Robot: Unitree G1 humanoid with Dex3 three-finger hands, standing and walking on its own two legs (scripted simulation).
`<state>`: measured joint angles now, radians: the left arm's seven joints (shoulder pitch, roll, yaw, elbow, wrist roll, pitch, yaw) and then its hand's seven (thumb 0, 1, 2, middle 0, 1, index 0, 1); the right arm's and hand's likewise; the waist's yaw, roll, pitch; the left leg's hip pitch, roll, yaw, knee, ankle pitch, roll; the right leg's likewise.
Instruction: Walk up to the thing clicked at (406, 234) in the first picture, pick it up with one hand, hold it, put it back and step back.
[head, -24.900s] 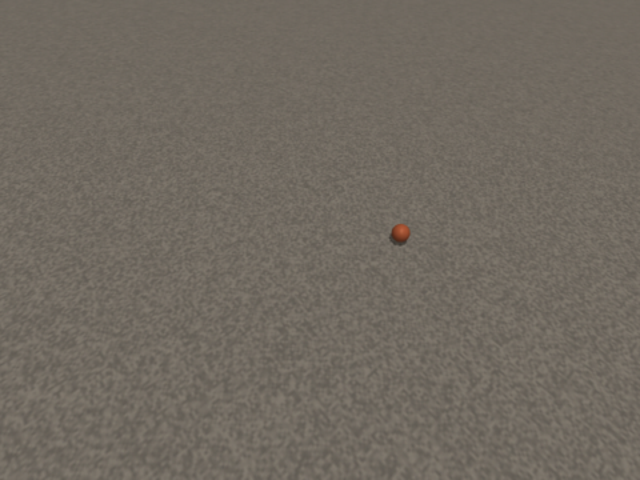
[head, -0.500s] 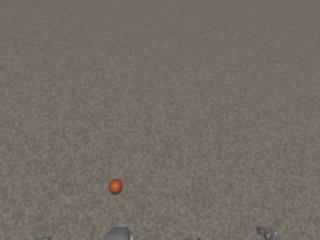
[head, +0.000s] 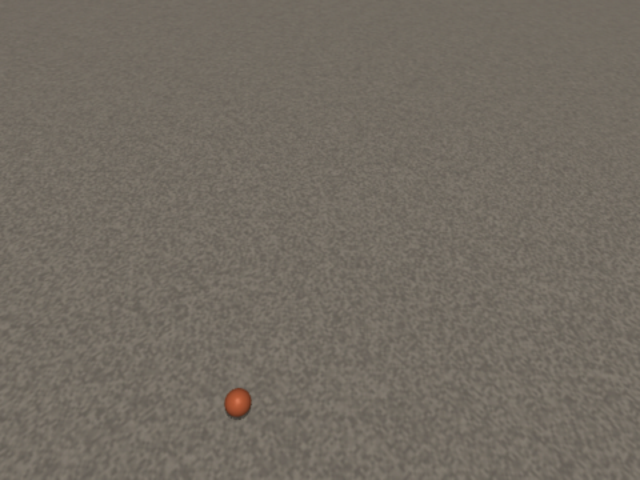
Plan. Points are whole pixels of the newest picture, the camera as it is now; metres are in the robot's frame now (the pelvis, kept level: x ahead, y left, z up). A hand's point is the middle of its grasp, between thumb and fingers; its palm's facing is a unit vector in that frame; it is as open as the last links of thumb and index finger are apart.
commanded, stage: walk up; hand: left
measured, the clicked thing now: (238, 402) +0.46 +0.23 -0.74
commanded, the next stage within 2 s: none
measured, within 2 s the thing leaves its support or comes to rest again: neither
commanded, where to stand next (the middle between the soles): +0.09 -0.01 m, yaw +1 degrees
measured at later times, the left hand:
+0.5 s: hand out of the picture +0.07 +0.25 -0.16, palm faces -0.01 -0.95 -0.31, open 7.4 cm
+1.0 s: hand out of the picture +0.12 +0.26 -0.17, palm faces +0.00 -0.92 -0.39, open 7.4 cm
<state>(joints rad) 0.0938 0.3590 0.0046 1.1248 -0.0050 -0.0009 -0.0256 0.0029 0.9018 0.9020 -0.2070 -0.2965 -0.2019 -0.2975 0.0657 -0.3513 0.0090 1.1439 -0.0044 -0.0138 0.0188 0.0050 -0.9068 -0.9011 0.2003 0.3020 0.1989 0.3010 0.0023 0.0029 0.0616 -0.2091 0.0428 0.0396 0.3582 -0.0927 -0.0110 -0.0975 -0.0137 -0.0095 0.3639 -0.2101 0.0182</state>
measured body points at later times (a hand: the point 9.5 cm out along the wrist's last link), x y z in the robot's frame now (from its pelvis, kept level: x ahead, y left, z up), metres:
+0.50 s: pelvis +0.01 +0.00 +0.00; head +0.03 +0.01 +0.45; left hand +0.07 +0.30 -0.14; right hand +0.09 -0.30 -0.13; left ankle +0.07 +0.13 -0.74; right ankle +0.00 -0.13 -0.74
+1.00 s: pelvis +0.11 -0.02 -0.02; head +0.16 -0.02 +0.43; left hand +0.12 +0.31 -0.14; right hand +0.19 -0.34 -0.14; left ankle +0.22 +0.10 -0.74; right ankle +0.01 -0.13 -0.74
